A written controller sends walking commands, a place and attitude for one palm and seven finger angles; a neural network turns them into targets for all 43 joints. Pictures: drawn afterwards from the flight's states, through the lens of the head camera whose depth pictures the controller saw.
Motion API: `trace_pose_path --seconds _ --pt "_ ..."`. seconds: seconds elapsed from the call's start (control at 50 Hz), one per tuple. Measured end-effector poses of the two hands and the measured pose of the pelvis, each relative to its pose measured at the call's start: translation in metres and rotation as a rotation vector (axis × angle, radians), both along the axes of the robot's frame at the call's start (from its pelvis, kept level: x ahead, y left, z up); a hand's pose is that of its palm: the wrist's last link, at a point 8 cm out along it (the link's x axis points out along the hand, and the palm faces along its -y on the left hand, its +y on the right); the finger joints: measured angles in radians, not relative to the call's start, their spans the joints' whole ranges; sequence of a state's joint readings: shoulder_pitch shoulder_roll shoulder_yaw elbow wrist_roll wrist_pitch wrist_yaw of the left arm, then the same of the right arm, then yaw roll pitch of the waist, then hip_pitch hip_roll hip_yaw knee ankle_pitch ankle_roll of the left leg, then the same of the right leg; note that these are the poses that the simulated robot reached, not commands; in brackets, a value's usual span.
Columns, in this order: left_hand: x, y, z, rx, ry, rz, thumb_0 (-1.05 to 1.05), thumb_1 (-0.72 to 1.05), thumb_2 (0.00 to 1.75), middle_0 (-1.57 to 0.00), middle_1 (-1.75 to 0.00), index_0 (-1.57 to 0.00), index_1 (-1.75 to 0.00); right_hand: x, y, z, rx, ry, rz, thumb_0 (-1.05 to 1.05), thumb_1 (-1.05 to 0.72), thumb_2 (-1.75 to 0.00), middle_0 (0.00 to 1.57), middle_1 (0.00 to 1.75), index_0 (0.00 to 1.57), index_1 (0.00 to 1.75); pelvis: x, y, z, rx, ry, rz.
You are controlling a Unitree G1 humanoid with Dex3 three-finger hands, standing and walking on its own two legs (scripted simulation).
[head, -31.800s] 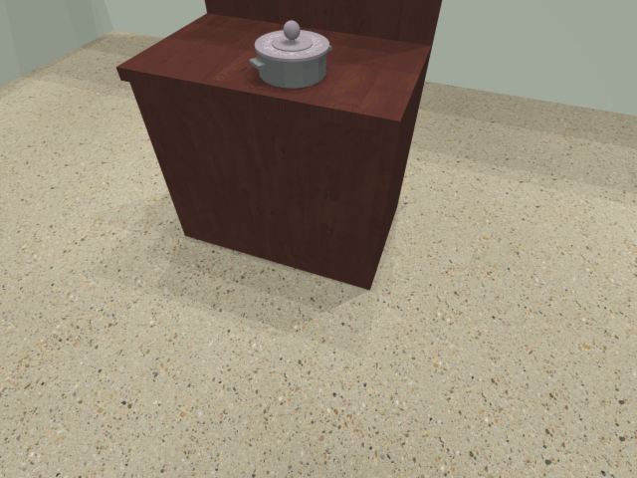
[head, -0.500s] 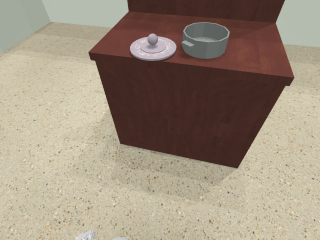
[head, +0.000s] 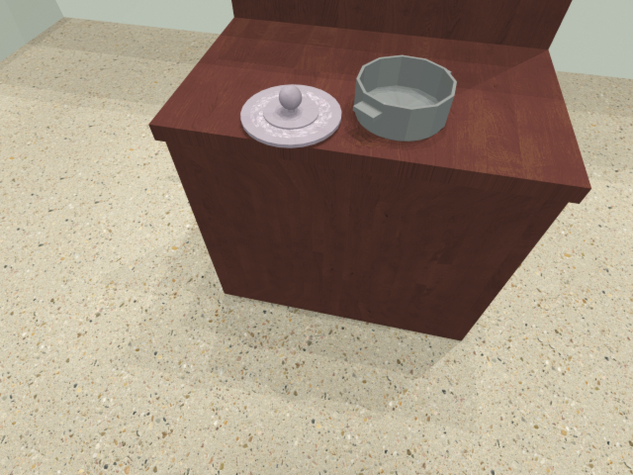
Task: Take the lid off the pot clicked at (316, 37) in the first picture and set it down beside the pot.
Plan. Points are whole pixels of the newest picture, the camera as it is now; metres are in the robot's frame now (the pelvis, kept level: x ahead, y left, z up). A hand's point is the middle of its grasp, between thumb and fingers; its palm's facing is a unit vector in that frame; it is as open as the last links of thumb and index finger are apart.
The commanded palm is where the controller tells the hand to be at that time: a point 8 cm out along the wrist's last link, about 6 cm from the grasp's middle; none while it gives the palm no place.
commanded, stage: stop stepping back and stand still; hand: left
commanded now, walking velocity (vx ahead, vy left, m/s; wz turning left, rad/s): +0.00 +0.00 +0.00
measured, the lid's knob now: (290, 97) +0.76 +0.09 +0.04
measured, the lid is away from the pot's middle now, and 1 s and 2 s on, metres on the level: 0.23 0.23 0.23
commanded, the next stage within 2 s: let the arm hang, fingers relaxed in 0.30 s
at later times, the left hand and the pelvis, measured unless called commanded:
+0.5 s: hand out of the picture +0.05 +0.18 -0.17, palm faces +0.02 -0.97 -0.24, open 7.4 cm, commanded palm none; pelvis +0.00 -0.01 +0.00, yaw +0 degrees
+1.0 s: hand out of the picture -0.04 +0.15 -0.17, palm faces +0.03 -0.99 -0.15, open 7.3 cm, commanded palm none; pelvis -0.03 +0.00 +0.01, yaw +0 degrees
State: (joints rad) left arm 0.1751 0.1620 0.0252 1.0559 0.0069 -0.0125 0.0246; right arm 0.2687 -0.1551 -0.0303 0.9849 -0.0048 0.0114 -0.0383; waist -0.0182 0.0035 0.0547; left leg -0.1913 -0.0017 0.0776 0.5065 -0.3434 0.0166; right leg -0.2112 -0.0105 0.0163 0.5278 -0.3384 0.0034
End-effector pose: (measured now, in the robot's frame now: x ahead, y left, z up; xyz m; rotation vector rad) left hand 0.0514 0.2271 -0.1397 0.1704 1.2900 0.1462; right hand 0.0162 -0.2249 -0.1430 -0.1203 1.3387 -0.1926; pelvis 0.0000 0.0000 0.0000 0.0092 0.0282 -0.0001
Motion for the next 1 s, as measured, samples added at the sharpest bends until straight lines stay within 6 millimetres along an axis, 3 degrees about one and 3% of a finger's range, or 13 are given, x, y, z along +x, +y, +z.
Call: trace_pose_path --seconds 0.12,0.26,0.48,0.76,1.0 --pt "0.047 -0.015 0.002 -0.013 -0.080 -0.035 0.00 0.92 0.89 -0.20 -0.30 -0.20 -0.30 0.000 -0.005 0.001 -0.001 0.019 -0.043 0.00 -0.93 -0.90 0.20 0.30 0.20 0.30 0.016 -0.007 0.001 -0.012 -0.001 -0.004" --pt "0.053 -0.016 0.005 -0.005 -0.074 -0.028 0.00 0.91 0.89 -0.20 -0.30 -0.20 -0.30 -0.005 -0.004 0.004 -0.003 0.042 -0.070 0.00 -0.92 -0.90 0.20 0.30 0.20 0.30 0.018 -0.009 0.004 -0.006 -0.004 -0.008" --pt "0.002 0.002 0.001 0.034 0.026 0.012 0.00 0.91 0.89 -0.20 -0.30 -0.20 -0.30 -0.019 -0.001 0.000 0.003 0.060 -0.056 0.00 -0.92 -0.90 0.20 0.30 0.20 0.30 0.004 -0.007 0.002 -0.010 -0.012 -0.008" --pt "-0.068 -0.013 -0.003 -0.028 0.130 0.038 0.00 0.92 0.89 -0.20 -0.30 -0.20 -0.30 -0.048 0.005 0.006 0.013 0.074 -0.033 0.01 -0.92 -0.90 0.20 0.30 0.20 0.30 -0.019 -0.005 0.006 -0.017 -0.043 -0.007" --pt "-0.093 -0.024 -0.005 -0.059 0.177 0.046 0.00 0.92 0.89 -0.20 -0.30 -0.20 -0.30 -0.070 0.019 0.004 0.038 0.107 -0.046 0.00 -0.91 -0.90 0.20 0.30 0.20 0.30 -0.026 -0.003 0.007 -0.016 -0.044 -0.008"
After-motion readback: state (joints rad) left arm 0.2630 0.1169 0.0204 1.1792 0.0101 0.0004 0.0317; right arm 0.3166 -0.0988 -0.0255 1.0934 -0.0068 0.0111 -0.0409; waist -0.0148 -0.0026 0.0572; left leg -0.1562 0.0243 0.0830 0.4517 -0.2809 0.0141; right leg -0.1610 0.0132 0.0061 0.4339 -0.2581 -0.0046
